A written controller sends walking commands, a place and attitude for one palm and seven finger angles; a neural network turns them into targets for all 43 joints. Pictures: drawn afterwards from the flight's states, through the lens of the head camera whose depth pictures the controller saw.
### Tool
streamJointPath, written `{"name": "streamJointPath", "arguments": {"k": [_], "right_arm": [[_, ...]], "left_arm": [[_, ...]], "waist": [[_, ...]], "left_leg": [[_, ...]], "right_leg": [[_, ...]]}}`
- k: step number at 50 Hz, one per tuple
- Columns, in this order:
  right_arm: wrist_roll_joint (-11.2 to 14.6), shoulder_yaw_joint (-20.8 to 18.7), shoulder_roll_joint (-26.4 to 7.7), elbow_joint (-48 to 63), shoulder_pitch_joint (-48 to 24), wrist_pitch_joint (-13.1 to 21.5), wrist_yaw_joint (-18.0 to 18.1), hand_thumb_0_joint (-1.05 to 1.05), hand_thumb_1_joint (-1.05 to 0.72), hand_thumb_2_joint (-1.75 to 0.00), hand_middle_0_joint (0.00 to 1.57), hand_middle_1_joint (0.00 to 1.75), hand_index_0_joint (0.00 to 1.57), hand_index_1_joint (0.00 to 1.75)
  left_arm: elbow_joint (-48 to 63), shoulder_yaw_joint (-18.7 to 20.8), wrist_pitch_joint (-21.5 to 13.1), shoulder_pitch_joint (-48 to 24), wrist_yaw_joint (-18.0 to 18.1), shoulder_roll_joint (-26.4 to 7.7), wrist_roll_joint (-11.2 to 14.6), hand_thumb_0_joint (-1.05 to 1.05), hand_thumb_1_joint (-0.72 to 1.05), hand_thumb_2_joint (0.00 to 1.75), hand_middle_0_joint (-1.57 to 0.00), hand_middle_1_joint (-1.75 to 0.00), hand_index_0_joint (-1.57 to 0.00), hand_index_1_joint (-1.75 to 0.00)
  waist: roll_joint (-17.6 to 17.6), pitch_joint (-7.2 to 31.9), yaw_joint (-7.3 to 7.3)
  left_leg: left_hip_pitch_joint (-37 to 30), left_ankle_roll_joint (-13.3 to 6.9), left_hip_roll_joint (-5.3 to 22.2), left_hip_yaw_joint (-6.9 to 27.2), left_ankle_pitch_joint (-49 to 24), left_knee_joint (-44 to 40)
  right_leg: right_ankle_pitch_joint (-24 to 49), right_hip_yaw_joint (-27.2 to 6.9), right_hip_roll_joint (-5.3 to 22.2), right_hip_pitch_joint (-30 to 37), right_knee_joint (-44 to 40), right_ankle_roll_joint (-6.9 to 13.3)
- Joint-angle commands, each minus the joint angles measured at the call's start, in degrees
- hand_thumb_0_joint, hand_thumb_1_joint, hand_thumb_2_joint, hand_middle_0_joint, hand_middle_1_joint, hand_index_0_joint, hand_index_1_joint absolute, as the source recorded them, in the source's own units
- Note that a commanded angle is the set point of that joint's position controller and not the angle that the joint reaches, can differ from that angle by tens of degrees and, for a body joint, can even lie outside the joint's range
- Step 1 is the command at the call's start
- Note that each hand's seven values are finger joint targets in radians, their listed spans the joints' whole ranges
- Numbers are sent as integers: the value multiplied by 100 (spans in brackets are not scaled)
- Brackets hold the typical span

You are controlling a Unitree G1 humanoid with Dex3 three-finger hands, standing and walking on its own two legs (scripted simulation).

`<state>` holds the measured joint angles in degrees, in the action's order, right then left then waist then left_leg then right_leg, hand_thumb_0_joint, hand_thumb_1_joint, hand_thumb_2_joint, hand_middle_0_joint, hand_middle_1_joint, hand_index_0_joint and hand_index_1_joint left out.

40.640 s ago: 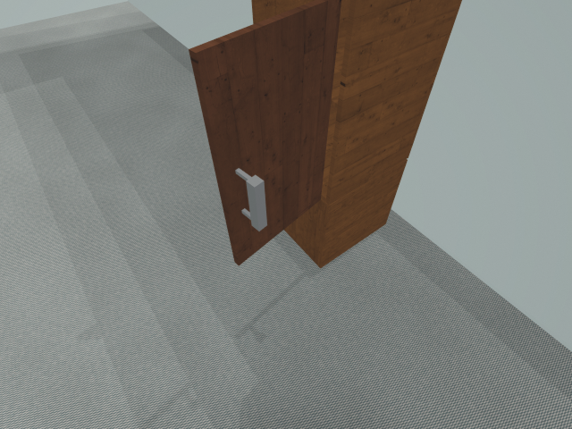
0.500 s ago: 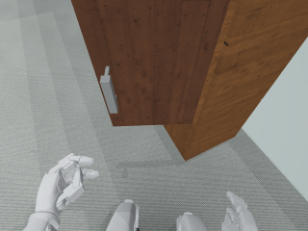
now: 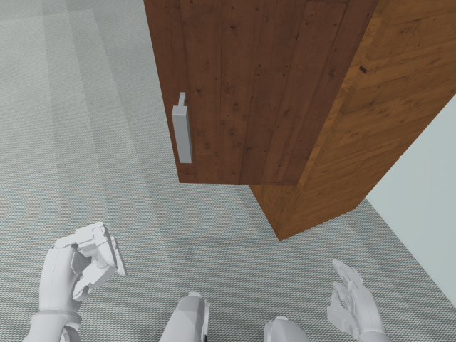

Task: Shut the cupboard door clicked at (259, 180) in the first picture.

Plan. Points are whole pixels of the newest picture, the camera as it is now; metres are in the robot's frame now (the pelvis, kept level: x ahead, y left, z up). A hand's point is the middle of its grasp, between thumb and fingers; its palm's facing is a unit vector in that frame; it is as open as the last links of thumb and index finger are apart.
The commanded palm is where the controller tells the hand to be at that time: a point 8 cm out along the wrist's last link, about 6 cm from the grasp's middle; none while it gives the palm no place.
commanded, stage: raise the hand and make a fist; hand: left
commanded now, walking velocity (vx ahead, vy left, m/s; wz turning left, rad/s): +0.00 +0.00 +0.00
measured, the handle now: (184, 128) +0.52 +0.15 +0.04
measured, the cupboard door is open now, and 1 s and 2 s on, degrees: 66 66 66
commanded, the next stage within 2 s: bring the fist close to the handle in 0.62 s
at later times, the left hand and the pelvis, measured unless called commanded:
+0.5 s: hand (135, 263) +0.23 +0.17 +0.04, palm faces +0.05 -1.00 -0.02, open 3.1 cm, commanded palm +0.21 +0.23 +0.05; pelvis +0.00 -0.01 +0.00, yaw -1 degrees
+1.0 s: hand (158, 232) +0.28 +0.15 +0.04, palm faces +0.01 -1.00 +0.00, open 3.1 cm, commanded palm +0.27 +0.20 +0.05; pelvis +0.00 -0.01 -0.01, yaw +0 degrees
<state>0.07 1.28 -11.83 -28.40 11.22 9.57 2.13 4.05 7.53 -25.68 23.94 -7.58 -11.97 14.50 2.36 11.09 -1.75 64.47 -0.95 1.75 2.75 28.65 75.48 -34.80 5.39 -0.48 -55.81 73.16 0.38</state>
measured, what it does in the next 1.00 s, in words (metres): stands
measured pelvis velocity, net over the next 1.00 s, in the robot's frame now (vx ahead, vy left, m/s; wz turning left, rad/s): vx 0.00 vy -0.01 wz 0.00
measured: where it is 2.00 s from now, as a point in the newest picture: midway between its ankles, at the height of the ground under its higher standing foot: outside the picture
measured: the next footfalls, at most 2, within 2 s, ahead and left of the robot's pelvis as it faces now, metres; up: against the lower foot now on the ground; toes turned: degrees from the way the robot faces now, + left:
none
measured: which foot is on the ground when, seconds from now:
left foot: down 0.00-1.00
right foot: down 0.00-1.00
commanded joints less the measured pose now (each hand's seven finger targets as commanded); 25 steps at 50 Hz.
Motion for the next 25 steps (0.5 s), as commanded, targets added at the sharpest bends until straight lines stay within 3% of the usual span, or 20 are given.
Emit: {"name": "streamJointPath", "arguments": {"k": [1,2,3,5,8,11,14,17,19,20,23,25], "right_arm": [[75,-387,-950,859,-20,232,137,0,-90,-90,20,30,20,30],[65,-387,-946,881,-12,231,155,0,-90,-90,20,30,20,30],[58,-383,-930,879,-19,230,167,0,-90,-90,20,30,20,30],[26,-375,-855,910,-74,249,150,0,-90,-90,20,30,20,30],[-30,-374,-791,808,-85,256,116,0,-90,-90,20,30,20,30],[-22,-370,-796,741,-93,215,35,0,-90,-90,20,30,20,30],[50,-409,-889,763,-43,172,41,0,-90,-90,20,30,20,30],[105,-431,-947,833,-1,168,106,0,-90,-90,20,30,20,30],[89,-430,-921,848,-27,195,142,0,-90,-90,20,30,20,30],[75,-431,-894,839,-25,201,150,0,-90,-90,20,30,20,30],[9,-421,-822,766,-57,227,147,0,-90,-90,20,30,20,30],[-7,-408,-785,722,-67,219,101,0,-90,-90,20,30,20,30]], "left_arm": [[599,-68,1,-331,-424,-503,-58,0,90,90,-130,-150,-130,-150],[734,68,-4,-396,-442,-641,-34,0,90,90,-130,-150,-130,-150],[955,305,-53,-493,-399,-864,5,0,90,90,-130,-150,-130,-150],[1415,530,-245,-542,-271,-955,86,0,90,90,-130,-150,-130,-150],[1591,753,-505,-406,5,-995,157,0,90,90,-130,-150,-130,-150],[1028,320,-466,-217,33,-529,76,0,90,90,-130,-150,-130,-150],[434,-28,-164,-11,-213,-286,25,0,90,90,-130,-150,-130,-150],[485,47,36,-215,-418,-513,87,0,90,90,-130,-150,-130,-150],[818,338,-54,-380,-399,-772,154,0,90,90,-130,-150,-130,-150],[977,439,-158,-463,-335,-834,166,0,90,90,-130,-150,-130,-150],[1318,721,-522,-560,-49,-1012,164,0,90,90,-130,-150,-130,-150],[1125,542,-649,-431,36,-733,150,0,90,90,-130,-150,-130,-150]], "waist": [[-14,743,250],[-23,926,218],[182,1060,116],[484,1445,-12],[529,1578,-77],[422,1107,110],[-92,869,216],[-309,935,233],[-115,1276,106],[-138,1310,99],[249,1411,-21],[176,1281,43]], "left_leg": [[-1303,-41,-96,266,52,-1364],[-1402,-49,-91,259,-82,-1337],[-1464,-40,-97,244,-181,-1330],[-1781,-17,-99,216,-557,-1321],[-1856,11,-84,241,-866,-1259],[-1636,21,-78,231,-617,-1273],[-1317,-27,-81,178,-400,-1238],[-1211,-71,-118,108,-354,-1203],[-1275,-74,-128,50,-629,-1091],[-1359,-70,-119,52,-751,-1076],[-1479,-45,-115,63,-908,-1054],[-1435,-33,-117,47,-875,-1030]], "right_leg": [[406,-197,-176,22,-1216,162],[501,-205,-183,78,-1198,166],[562,-233,-202,168,-1162,192],[851,-220,-188,267,-1053,221],[1081,-181,-228,296,-935,238],[931,-130,-216,68,-981,200],[720,-199,-201,113,-1159,146],[578,-365,-160,326,-1350,111],[789,-469,-139,521,-1275,135],[948,-435,-148,518,-1211,142],[1105,-371,-183,438,-1033,191],[1086,-369,-169,354,-1029,173]]}}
